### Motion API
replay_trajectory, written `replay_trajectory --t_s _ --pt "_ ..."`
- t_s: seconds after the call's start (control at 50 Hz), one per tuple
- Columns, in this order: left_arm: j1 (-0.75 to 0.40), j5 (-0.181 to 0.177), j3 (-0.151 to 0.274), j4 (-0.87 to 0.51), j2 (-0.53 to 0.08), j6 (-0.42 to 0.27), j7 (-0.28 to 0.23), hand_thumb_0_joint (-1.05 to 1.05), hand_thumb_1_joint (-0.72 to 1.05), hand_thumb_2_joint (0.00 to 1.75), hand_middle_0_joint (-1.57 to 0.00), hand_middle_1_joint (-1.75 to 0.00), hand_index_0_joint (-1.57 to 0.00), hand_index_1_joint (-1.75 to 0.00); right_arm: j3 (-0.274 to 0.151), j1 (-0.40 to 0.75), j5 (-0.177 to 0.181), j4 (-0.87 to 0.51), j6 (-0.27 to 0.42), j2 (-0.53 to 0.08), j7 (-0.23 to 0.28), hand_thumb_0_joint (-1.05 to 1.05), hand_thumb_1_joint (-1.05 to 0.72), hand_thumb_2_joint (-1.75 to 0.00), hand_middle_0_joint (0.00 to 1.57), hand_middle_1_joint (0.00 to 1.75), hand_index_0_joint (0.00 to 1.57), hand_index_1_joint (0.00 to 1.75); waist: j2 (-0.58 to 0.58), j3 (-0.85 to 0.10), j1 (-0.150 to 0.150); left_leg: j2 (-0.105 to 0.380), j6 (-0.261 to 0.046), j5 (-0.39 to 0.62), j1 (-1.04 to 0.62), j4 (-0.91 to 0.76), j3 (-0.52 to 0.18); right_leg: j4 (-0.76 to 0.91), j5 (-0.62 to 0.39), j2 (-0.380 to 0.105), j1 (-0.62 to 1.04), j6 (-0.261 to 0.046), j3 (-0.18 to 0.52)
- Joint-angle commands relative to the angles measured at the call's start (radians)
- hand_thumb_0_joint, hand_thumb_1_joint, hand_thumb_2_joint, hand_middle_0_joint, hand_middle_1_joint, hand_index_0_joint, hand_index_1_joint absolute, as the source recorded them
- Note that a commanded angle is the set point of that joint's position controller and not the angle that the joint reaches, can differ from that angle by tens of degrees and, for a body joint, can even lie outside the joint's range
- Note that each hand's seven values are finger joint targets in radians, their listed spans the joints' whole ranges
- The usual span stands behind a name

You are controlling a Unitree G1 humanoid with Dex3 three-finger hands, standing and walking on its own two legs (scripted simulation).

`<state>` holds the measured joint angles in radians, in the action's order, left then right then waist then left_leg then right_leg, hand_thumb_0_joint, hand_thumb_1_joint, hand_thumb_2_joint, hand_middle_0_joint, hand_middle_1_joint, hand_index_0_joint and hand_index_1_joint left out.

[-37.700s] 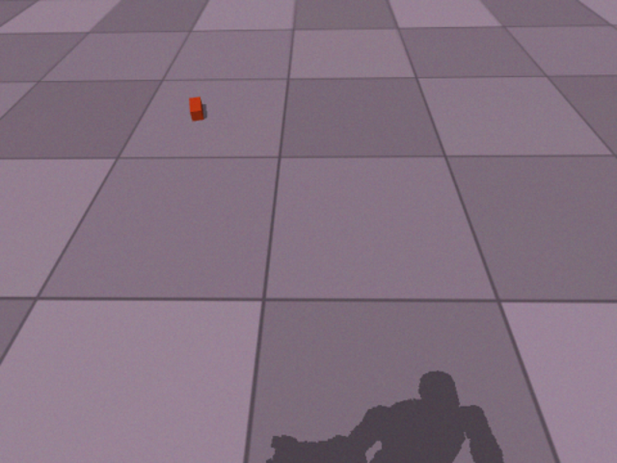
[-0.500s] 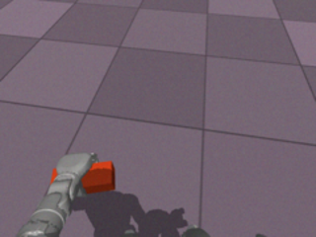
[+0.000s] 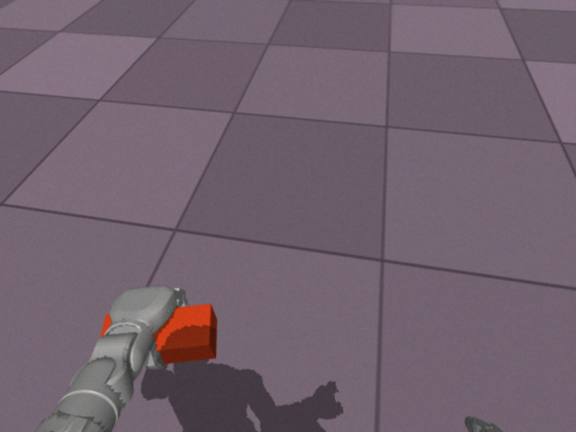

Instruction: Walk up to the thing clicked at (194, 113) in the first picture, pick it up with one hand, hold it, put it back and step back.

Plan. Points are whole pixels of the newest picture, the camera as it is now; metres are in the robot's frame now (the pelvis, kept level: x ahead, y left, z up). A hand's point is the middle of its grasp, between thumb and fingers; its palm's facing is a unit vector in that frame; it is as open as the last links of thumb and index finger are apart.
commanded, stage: hold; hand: left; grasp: from above
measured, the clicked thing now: (161, 336) +0.31 +0.22 -0.10
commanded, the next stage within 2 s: crouch in 1.68 s
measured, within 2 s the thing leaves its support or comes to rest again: neither
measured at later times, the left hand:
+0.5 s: hand (150, 334) +0.29 +0.22 -0.04, palm faces -0.48 -0.03 -0.88, open 9.8 cm
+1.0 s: hand (150, 338) +0.28 +0.21 -0.02, palm faces -0.46 -0.03 -0.89, open 9.8 cm
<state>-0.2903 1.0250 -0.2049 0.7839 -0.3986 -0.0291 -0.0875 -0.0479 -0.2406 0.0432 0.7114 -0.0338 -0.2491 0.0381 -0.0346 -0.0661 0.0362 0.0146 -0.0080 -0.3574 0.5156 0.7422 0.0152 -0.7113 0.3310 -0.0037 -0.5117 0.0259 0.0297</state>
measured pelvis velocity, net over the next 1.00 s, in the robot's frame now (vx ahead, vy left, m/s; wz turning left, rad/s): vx -0.01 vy -0.01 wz -0.01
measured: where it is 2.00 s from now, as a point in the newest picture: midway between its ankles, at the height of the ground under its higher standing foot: outside the picture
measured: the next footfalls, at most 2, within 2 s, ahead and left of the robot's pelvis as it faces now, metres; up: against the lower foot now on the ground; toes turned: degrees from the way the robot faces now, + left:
none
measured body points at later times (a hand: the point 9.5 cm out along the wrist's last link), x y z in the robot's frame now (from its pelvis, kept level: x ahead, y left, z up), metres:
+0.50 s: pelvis +0.00 +0.00 +0.01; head +0.02 -0.02 +0.46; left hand +0.32 +0.22 +0.01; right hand +0.12 -0.27 -0.10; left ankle +0.01 +0.11 -0.71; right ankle +0.01 -0.14 -0.71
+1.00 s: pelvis -0.01 -0.01 +0.02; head +0.00 -0.03 +0.47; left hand +0.30 +0.21 +0.03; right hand +0.13 -0.27 -0.09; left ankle +0.01 +0.11 -0.71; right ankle +0.01 -0.14 -0.71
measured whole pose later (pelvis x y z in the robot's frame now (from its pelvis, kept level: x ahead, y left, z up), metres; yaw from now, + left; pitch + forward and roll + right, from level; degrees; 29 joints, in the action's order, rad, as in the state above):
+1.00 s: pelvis -0.01 -0.01 +0.02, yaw -1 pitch +1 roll +0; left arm -0.23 1.00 -0.22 0.63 -0.41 -0.04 0.04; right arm -0.03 -0.20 0.06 0.67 -0.06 -0.26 0.06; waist -0.05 -0.01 0.01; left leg 0.01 0.00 -0.26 0.31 0.54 0.03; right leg -0.54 0.24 0.00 -0.32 0.02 0.04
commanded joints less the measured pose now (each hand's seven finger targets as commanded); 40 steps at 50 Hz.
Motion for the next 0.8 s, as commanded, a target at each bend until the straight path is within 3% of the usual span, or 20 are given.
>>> replay_trajectory --t_s 0.0,0.02,0.04,0.08,0.22,0.3,0.34,0.38,0.46,0.5,0.6,0.78 --pt "-0.322 -0.006 0.087 -0.2 -0.2 0.004 -0.024 0.0 0.61 0.78 -1.0 -0.62 -1.0 -0.62 -0.051 0.008 0.001 -0.107 0.028 -0.15 0.013 0.0 -0.9 -0.9 0.2 0.3 0.2 0.3 0.001 -0.271 0.003 -0.027 0.009 0.303 -0.217 -0.119 -0.01 0.111 -0.246 0.04 0.105 -0.037 -0.028" --pt "-0.329 -0.006 0.086 -0.212 -0.197 0.004 -0.016 0.0 0.61 0.77 -1.0 -0.61 -1.0 -0.61 -0.052 0.007 0.003 -0.111 0.028 -0.151 0.013 0.0 -0.9 -0.9 0.2 0.3 0.2 0.3 -0.001 -0.282 0.005 -0.027 0.008 0.314 -0.226 -0.122 -0.009 0.111 -0.257 0.04 0.113 -0.037 -0.026" --pt "-0.325 -0.009 0.103 -0.222 -0.222 0.002 -0.011 0.0 0.61 0.77 -0.99 -0.62 -0.99 -0.62 -0.051 0.016 0.003 -0.112 0.027 -0.152 0.014 0.0 -0.9 -0.9 0.2 0.3 0.2 0.3 -0.017 -0.283 -0.01 -0.03 0.008 0.316 -0.223 -0.125 -0.007 0.118 -0.26 0.039 0.129 -0.036 -0.025" --pt "-0.315 -0.015 0.088 -0.234 -0.2 0.001 0.006 0.0 0.62 0.77 -1.0 -0.61 -1.0 -0.61 -0.05 0.017 0.004 -0.117 0.026 -0.148 0.014 0.0 -0.89 -0.9 0.2 0.3 0.2 0.3 -0.006 -0.289 -0.006 -0.027 0.006 0.35 -0.242 -0.131 -0.004 0.116 -0.289 0.041 0.143 -0.036 -0.024" --pt "-0.292 -0.01 0.106 -0.249 -0.217 0.0 0.028 0.0 0.61 0.79 -0.99 -0.62 -0.99 -0.62 -0.048 0.027 0.006 -0.135 0.015 -0.151 0.014 0.0 -0.89 -0.9 0.2 0.3 0.2 0.3 -0.01 -0.27 -0.013 -0.029 0.003 0.365 -0.253 -0.157 0.005 0.139 -0.302 0.039 0.176 -0.038 -0.022" --pt "-0.316 -0.013 0.094 -0.271 -0.21 -0.003 0.035 0.0 0.62 0.78 -1.0 -0.62 -1.0 -0.62 -0.045 0.037 0.007 -0.146 0.013 -0.151 0.015 0.0 -0.9 -0.9 0.2 0.3 0.2 0.3 -0.005 -0.24 -0.011 -0.024 0.002 0.323 -0.256 -0.182 0.0 0.159 -0.263 0.042 0.178 -0.038 -0.025" --pt "-0.311 -0.016 0.11 -0.282 -0.226 -0.005 0.036 0.0 0.64 0.8 -1.01 -0.63 -1.01 -0.63 -0.043 0.049 0.01 -0.153 0.013 -0.152 0.016 0.0 -0.9 -0.9 0.2 0.3 0.2 0.3 -0.01 -0.24 -0.021 -0.027 0.0 0.307 -0.257 -0.191 0.002 0.167 -0.251 0.04 0.187 -0.038 -0.022" --pt "-0.298 -0.018 0.091 -0.278 -0.205 -0.006 0.043 0.0 0.62 0.8 -1.0 -0.63 -1.0 -0.63 -0.043 0.051 0.008 -0.155 0.013 -0.151 0.015 0.0 -0.9 -0.9 0.2 0.3 0.2 0.3 0.003 -0.234 -0.013 -0.025 -0.001 0.31 -0.262 -0.196 0.004 0.173 -0.253 0.039 0.194 -0.038 -0.023" --pt "-0.308 -0.021 0.113 -0.29 -0.231 -0.011 0.043 0.0 0.62 0.85 -1.02 -0.63 -1.01 -0.65 -0.04 0.066 0.011 -0.161 0.011 -0.151 0.019 0.0 -0.9 -0.9 0.2 0.3 0.2 0.3 -0.004 -0.218 -0.02 -0.028 -0.003 0.275 -0.27 -0.214 0.007 0.195 -0.223 0.038 0.196 -0.036 -0.02" --pt "-0.304 -0.022 0.095 -0.295 -0.21 -0.01 0.043 0.0 0.62 0.82 -1.01 -0.65 -1.0 -0.65 -0.035 0.071 0.01 -0.163 0.012 -0.143 0.02 0.0 -0.9 -0.9 0.2 0.3 0.2 0.3 0.01 -0.212 -0.019 -0.027 -0.005 0.263 -0.268 -0.22 0.003 0.201 -0.215 0.038 0.196 -0.035 -0.019" --pt "-0.315 -0.023 0.107 -0.318 -0.232 -0.015 0.049 0.0 0.62 0.81 -1.0 -0.65 -1.0 -0.65 -0.035 0.086 0.012 -0.164 0.013 -0.146 0.025 0.0 -0.9 -0.9 0.2 0.3 0.2 0.3 0.002 -0.231 -0.023 -0.029 -0.005 0.274 -0.298 -0.232 0.009 0.211 -0.224 0.035 0.208 -0.035 -0.017" --pt "-0.29 -0.026 0.105 -0.329 -0.223 -0.009 0.055 0.0 0.65 0.82 -1.03 -0.65 -1.02 -0.66 -0.026 0.119 0.014 -0.171 0.015 -0.14 0.027 0.0 -0.9 -0.9 0.2 0.3 0.2 0.3 0.014 -0.187 -0.03 -0.037 -0.009 0.205 -0.298 -0.262 0.018 0.254 -0.16 0.027 0.227 -0.03 -0.009"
